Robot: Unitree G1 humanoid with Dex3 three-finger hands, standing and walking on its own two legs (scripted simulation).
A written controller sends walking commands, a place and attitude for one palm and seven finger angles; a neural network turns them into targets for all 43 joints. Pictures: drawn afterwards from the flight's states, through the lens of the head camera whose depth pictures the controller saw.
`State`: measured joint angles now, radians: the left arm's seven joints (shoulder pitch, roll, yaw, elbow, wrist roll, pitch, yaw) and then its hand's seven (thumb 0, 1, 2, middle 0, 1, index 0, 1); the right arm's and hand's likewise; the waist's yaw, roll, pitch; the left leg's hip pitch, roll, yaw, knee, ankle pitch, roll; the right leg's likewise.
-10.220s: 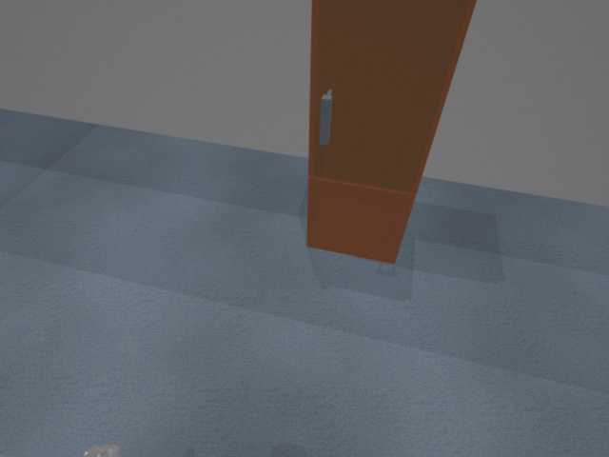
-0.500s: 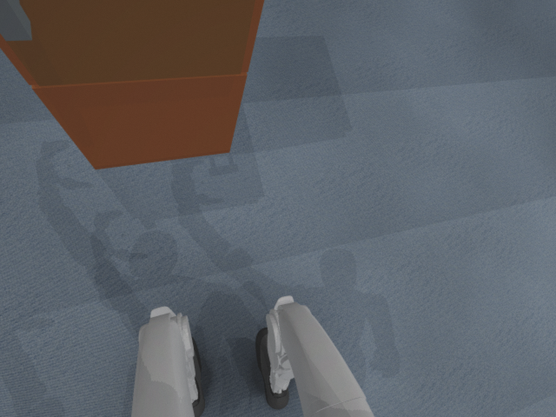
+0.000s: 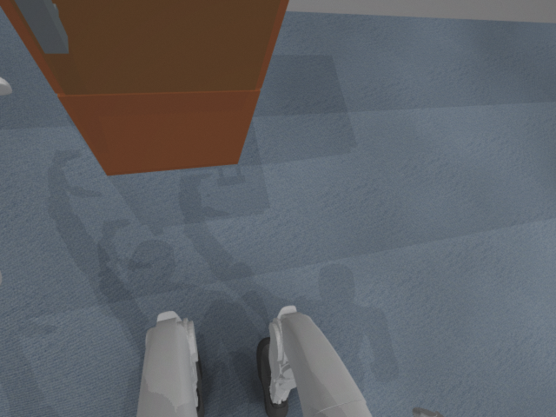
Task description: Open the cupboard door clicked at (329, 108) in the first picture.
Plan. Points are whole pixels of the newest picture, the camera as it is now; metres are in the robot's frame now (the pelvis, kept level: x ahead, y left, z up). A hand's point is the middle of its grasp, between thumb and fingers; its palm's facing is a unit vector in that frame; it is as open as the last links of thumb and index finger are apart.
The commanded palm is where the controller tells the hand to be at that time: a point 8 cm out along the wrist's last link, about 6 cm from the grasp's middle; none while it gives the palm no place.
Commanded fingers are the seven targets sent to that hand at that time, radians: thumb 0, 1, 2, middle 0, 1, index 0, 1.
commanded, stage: move the hooked fingers beside the handle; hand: left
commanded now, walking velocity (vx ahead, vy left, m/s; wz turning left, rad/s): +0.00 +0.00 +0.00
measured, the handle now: out of the picture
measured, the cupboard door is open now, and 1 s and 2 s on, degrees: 0 0 0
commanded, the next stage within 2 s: slide the fingers in behind the handle in 0.12 s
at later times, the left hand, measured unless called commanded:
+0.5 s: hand out of the picture +0.56 +0.30 +0.05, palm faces +0.13 -0.99 -0.02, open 13.9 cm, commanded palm +0.56 +0.29 +0.05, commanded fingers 0.00 -0.50 0.30 -0.30 -1.20 -0.30 -1.20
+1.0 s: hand (3, 27) +0.56 +0.27 +0.06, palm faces +0.14 -0.99 -0.01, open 13.9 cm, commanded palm +0.55 +0.27 +0.05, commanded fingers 0.00 -0.50 0.30 -0.30 -1.20 -0.30 -1.20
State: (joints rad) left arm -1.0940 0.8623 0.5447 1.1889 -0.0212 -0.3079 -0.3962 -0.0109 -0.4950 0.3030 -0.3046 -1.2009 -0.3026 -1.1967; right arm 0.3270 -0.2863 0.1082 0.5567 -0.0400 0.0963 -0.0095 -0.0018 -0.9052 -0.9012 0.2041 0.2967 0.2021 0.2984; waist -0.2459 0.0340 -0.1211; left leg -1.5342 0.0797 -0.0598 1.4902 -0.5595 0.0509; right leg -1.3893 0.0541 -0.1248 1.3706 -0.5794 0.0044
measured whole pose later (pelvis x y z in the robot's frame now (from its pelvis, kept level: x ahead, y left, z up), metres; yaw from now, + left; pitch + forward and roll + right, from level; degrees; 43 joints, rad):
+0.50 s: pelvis +0.00 +0.00 +0.00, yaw +0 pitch +35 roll -10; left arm -1.13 0.86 0.54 1.19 -0.01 -0.27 -0.37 -0.01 -0.49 0.30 -0.30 -1.20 -0.30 -1.20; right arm 0.35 -0.26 0.12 0.57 -0.04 0.10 -0.01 0.00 -0.90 -0.90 0.20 0.30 0.20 0.30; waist -0.25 0.04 -0.11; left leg -1.56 0.08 -0.06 1.50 -0.56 0.05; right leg -1.42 0.06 -0.12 1.39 -0.58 0.00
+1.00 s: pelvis +0.00 -0.01 +0.00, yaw +0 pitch +33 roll -8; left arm -1.07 0.75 0.52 1.17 -0.03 -0.34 -0.30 -0.01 -0.49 0.30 -0.30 -1.20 -0.30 -1.20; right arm 0.35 -0.26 0.09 0.59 -0.05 0.10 0.01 0.00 -0.91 -0.90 0.20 0.30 0.20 0.30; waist -0.24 0.04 -0.12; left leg -1.50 0.08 -0.05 1.47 -0.56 0.04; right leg -1.38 0.06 -0.11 1.36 -0.58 -0.01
